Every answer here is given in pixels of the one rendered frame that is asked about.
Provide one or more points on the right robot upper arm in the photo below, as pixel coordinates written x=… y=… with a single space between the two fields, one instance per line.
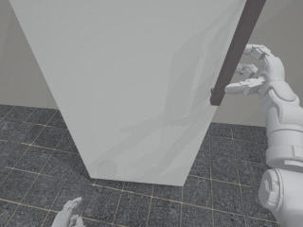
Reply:
x=281 y=191

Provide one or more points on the handle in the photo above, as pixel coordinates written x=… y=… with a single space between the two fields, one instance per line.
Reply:
x=249 y=17

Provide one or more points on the robot right hand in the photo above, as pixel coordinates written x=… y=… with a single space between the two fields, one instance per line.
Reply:
x=271 y=69

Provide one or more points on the robot right forearm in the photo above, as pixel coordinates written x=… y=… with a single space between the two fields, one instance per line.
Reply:
x=284 y=126

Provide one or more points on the robot left hand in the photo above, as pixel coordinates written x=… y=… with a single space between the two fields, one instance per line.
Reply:
x=64 y=219

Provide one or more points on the fridge door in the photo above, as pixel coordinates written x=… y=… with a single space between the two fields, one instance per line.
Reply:
x=132 y=78

